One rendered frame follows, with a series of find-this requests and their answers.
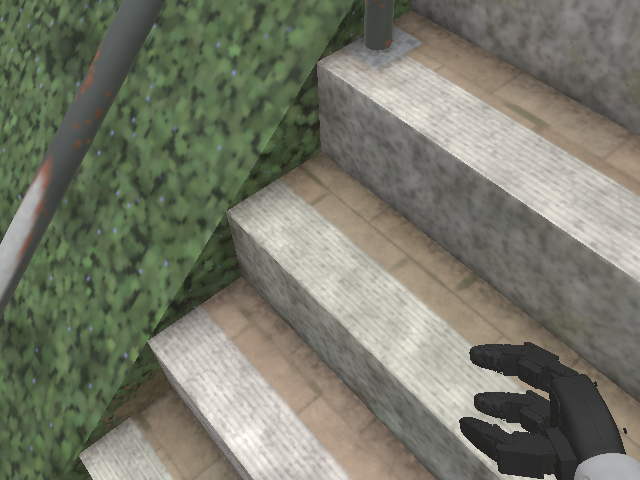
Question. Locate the robot right forearm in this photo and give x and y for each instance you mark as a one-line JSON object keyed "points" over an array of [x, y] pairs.
{"points": [[609, 466]]}

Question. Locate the right robot hand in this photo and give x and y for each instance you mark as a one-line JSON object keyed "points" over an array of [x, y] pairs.
{"points": [[572, 427]]}

